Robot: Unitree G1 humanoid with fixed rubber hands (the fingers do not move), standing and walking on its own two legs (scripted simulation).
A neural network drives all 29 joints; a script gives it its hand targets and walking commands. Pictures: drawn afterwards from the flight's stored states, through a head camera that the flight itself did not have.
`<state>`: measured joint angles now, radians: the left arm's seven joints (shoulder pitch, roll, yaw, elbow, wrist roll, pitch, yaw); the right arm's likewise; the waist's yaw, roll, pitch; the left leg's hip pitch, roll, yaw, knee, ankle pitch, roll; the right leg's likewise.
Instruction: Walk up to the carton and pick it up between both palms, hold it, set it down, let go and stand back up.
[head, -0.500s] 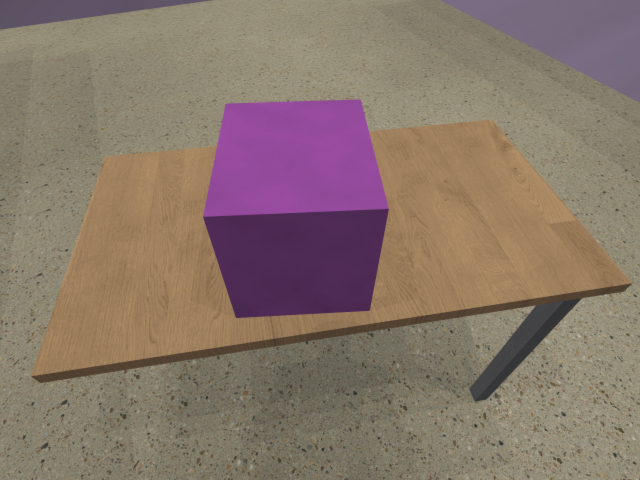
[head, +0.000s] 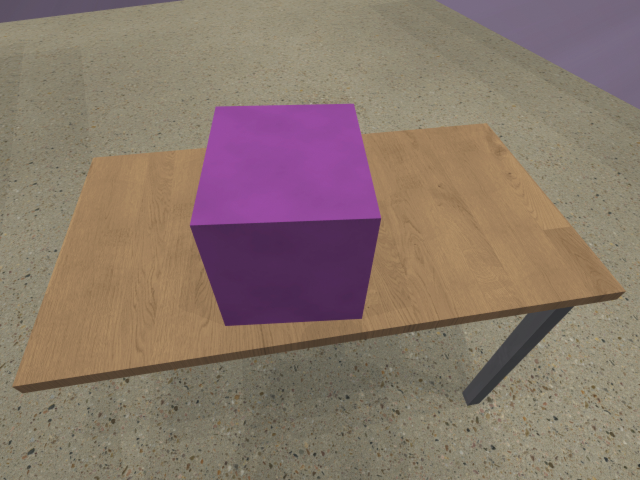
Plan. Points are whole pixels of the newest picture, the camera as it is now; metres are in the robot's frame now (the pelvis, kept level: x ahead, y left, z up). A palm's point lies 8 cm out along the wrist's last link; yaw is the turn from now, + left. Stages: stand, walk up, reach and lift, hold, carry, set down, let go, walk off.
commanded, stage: walk up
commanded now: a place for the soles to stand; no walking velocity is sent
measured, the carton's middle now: (289, 214) +0.49 +0.06 +0.03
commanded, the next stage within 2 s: reach and lift in 0.62 s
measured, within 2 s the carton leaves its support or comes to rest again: neither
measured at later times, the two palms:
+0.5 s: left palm out of the picture +0.01 +0.23 -0.14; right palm out of the picture -0.02 -0.24 -0.15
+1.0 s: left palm out of the picture +0.12 +0.24 -0.10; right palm out of the picture +0.13 -0.22 -0.11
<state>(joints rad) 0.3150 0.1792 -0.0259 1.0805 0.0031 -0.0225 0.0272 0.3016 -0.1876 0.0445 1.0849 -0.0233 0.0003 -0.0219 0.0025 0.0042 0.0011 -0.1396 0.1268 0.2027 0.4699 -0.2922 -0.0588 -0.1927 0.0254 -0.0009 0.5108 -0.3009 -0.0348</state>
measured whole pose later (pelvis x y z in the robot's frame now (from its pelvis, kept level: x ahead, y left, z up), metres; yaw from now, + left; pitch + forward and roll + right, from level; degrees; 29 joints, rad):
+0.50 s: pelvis -0.01 +0.00 -0.01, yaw -5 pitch +0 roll +2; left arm 0.33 0.19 0.00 1.04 0.01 -0.01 0.04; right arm 0.28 -0.20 0.02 1.07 -0.03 0.03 -0.03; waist 0.00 -0.02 0.02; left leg -0.16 0.15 0.27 0.53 -0.33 -0.06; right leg -0.27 0.05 0.08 0.61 -0.33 -0.04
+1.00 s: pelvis -0.05 +0.02 -0.02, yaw +2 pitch -1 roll -1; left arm 0.13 0.18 0.03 0.22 0.14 0.73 -0.11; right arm 0.01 -0.22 0.00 0.67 0.15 0.22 -0.01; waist -0.06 -0.01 0.11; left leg -0.36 0.08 0.05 0.74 -0.36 -0.02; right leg -0.35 0.00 -0.05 0.69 -0.32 -0.01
